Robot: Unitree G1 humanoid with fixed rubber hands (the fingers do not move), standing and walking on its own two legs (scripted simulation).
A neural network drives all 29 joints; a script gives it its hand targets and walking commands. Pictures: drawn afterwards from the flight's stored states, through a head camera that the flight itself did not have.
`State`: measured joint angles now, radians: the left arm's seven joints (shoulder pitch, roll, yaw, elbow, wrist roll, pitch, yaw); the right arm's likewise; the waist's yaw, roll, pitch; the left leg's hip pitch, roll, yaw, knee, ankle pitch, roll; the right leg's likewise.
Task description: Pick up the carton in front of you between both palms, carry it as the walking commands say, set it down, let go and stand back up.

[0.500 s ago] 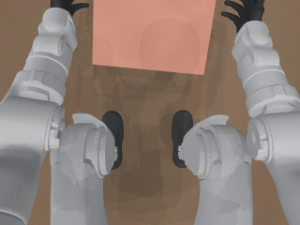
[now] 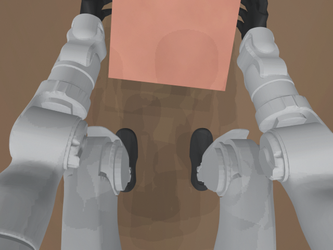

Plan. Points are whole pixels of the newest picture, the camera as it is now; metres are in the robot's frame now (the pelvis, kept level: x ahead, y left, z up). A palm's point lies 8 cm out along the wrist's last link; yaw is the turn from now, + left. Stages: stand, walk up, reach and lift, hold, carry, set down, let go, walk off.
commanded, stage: reach and lift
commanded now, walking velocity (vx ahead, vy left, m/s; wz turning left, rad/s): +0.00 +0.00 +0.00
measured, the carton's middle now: (169, 39) +0.50 +0.01 -0.25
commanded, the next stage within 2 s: none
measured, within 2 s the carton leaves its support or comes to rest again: leaves its support in 0.30 s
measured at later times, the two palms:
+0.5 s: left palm (70, 7) +0.51 +0.17 -0.10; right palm (267, 22) +0.50 -0.14 -0.09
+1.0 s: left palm out of the picture +0.47 +0.18 +0.08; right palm out of the picture +0.48 -0.13 +0.08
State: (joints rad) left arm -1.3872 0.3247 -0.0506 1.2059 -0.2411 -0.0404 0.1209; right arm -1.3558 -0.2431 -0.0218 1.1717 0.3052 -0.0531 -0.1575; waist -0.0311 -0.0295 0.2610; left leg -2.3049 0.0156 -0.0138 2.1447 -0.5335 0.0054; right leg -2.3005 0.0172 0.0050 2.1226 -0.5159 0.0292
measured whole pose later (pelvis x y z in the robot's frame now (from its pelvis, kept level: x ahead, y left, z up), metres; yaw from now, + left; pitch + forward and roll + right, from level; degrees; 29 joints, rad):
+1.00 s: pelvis +0.02 -0.01 +0.14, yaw +4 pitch +41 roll -1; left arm -0.89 0.02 0.36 0.70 0.16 0.32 0.05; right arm -0.86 0.06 -0.45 0.63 -0.15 0.32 -0.09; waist -0.01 -0.02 -0.21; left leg -1.92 -0.05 -0.05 1.71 -0.49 -0.03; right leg -1.90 0.07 0.04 1.72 -0.52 0.03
